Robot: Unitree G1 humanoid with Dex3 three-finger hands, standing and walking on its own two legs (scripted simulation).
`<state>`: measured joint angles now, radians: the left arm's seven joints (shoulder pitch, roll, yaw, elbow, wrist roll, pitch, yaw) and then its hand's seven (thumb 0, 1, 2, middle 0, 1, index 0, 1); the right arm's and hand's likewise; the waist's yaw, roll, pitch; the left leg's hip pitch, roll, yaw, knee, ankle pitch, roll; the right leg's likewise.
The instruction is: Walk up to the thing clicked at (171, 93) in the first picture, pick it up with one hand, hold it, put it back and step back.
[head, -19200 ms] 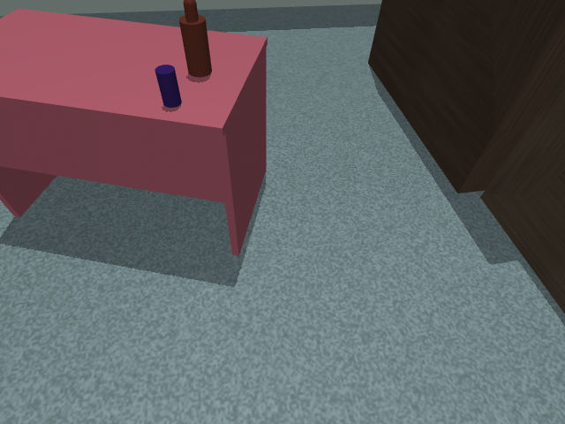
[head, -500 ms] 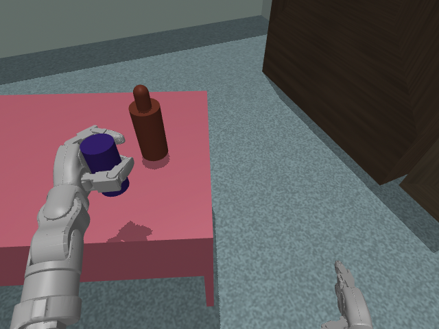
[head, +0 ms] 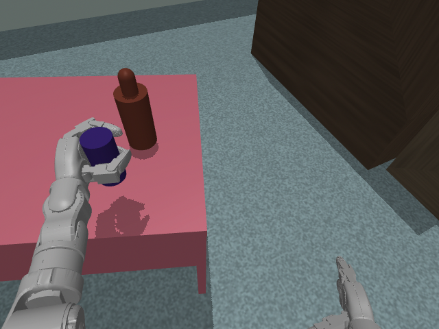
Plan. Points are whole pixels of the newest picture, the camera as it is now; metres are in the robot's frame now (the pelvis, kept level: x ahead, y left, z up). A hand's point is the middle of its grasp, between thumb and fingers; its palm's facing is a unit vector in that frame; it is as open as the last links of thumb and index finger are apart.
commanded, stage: crouch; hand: left
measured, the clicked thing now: (105, 158) +0.41 +0.17 +0.09
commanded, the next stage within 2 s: lower in 0.10 s
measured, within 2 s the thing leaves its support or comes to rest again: rests again in 1.38 s
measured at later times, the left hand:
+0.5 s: hand (120, 168) +0.42 +0.16 +0.04, palm faces +0.07 -1.00 +0.00, open 7.1 cm
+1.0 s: hand (125, 177) +0.43 +0.16 +0.00, palm faces +0.07 -1.00 +0.00, open 7.1 cm
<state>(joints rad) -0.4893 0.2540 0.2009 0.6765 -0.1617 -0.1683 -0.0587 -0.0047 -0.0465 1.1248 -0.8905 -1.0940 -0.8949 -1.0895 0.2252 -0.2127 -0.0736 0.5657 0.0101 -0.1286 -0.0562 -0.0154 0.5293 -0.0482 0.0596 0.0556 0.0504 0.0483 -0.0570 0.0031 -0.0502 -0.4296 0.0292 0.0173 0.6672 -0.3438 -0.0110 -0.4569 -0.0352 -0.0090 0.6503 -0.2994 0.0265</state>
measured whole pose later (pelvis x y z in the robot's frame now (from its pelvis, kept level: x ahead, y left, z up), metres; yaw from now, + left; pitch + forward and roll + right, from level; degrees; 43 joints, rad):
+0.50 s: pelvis -0.02 +0.00 -0.02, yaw +0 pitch +11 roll +0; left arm -0.59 0.28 0.24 0.87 -0.14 -0.30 -0.07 0.00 -0.05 1.13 -0.89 -1.09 -0.90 -1.09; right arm 0.28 -0.21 -0.05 0.38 -0.01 -0.08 -0.02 -0.01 0.51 -0.05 0.06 0.06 0.05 0.05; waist -0.09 -0.01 -0.06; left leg -0.64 0.04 0.01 0.84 -0.39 -0.01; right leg -0.67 -0.03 -0.01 0.81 -0.34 0.02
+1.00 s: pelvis -0.01 +0.00 -0.04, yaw +0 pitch +16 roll -1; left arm -0.58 0.28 0.26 0.89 -0.11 -0.40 -0.07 0.00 -0.05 1.13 -0.89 -1.09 -0.90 -1.09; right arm 0.39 -0.22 -0.05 0.12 -0.03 -0.04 0.02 -0.01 0.50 -0.06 0.06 0.06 0.05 0.05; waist -0.12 -0.02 -0.10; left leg -0.80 0.04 0.00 0.99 -0.47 -0.01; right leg -0.82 -0.03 -0.01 0.95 -0.41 0.02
